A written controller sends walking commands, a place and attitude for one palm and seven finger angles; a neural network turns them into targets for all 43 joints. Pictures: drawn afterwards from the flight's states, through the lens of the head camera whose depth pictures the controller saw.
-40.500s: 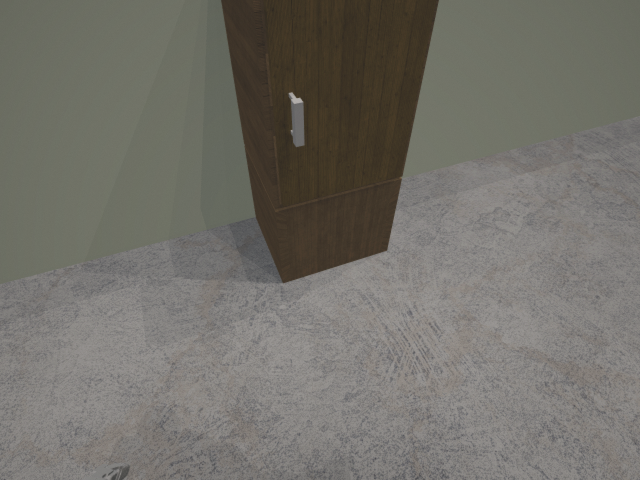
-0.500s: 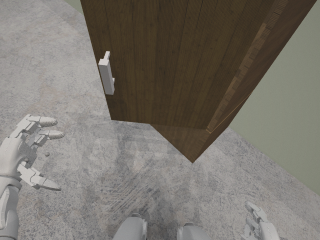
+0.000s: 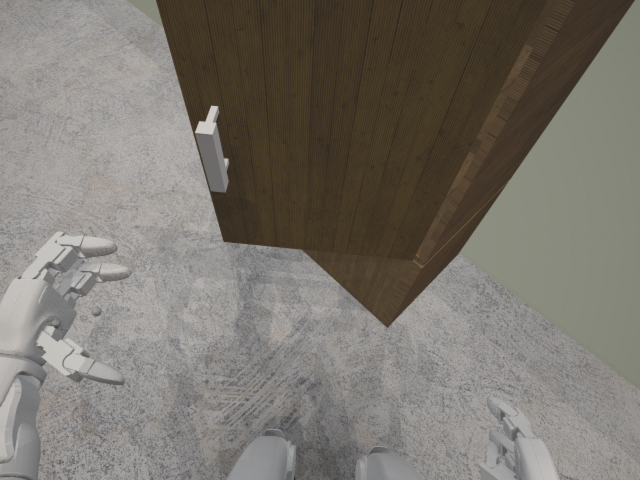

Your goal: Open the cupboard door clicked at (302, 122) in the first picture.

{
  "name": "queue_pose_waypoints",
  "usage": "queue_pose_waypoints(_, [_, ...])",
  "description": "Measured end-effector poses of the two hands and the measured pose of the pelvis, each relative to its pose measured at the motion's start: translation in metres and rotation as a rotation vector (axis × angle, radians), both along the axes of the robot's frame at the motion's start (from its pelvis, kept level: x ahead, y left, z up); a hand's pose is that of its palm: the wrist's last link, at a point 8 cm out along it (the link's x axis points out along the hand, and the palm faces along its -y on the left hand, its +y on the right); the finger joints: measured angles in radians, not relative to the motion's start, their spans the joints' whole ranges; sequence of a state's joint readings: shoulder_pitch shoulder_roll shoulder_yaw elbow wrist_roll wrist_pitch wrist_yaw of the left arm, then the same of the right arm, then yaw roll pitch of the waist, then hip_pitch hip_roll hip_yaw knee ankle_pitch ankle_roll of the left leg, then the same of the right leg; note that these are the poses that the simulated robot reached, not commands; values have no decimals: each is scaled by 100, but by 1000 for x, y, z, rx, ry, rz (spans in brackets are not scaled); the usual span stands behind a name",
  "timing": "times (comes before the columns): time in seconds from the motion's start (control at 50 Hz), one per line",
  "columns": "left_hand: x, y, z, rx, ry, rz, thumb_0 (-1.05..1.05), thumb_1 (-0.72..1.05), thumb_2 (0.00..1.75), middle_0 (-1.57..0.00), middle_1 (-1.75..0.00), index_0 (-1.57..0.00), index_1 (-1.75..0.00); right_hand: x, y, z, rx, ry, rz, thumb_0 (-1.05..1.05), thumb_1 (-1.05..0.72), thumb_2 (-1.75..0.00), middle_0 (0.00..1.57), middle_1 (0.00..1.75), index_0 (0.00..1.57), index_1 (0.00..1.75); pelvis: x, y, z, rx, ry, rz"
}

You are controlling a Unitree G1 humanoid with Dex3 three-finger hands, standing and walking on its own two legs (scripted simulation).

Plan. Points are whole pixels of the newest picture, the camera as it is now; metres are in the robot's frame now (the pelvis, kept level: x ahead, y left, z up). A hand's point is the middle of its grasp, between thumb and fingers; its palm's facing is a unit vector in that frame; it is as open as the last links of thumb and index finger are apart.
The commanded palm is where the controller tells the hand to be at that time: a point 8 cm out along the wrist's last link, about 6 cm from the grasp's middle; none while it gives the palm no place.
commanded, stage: move the hooked fingers beside the handle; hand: left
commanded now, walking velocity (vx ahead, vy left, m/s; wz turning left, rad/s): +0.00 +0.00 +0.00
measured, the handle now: (216, 149) +0.55 +0.20 +0.04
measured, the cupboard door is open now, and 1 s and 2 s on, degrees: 41 41 41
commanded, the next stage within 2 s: none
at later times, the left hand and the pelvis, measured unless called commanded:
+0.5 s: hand (117, 264) +0.34 +0.27 +0.05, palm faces +0.00 -1.00 -0.03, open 14.0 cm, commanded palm +0.32 +0.31 +0.04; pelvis +0.00 -0.01 -0.01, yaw -1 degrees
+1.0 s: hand (143, 216) +0.42 +0.27 +0.04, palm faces -0.01 -1.00 -0.01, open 14.0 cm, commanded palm +0.40 +0.31 +0.04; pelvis +0.00 +0.00 -0.01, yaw -2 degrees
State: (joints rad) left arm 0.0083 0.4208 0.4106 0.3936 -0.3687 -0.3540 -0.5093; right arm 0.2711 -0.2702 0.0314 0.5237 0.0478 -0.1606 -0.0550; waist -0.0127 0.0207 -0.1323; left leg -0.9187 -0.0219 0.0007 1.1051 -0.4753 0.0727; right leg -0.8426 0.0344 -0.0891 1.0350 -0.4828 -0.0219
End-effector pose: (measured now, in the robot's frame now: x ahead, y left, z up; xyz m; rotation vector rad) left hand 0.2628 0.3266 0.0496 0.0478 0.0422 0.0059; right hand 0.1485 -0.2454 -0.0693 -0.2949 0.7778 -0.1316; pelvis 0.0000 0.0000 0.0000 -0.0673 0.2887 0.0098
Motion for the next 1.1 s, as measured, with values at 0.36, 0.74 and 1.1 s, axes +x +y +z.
queue_pose_waypoints(0.36, [39, -3, -1, -9, -14, -4, -1, -50, 30, -30, -120, -30, -120, -13, -21, -10, -29, 51, -34, 1, -90, -90, 20, 30, 21, 30, -1, -13, -6, 3, 15, -7])
queue_pose_waypoints(0.74, [95, -4, -8, -29, -14, 0, -1, -50, 30, -30, -120, -30, -120, -60, -29, -23, -47, 217, -121, 1, -90, -90, 20, 30, 21, 30, 0, -8, -9, 1, 53, -25])
queue_pose_waypoints(1.1, [149, -11, -10, -37, -18, -16, -1, -50, 30, -30, -120, -30, -120, -90, -22, -29, -53, 360, -171, 1, -90, -90, 20, 30, 21, 30, 2, 3, -12, -11, 92, -32])
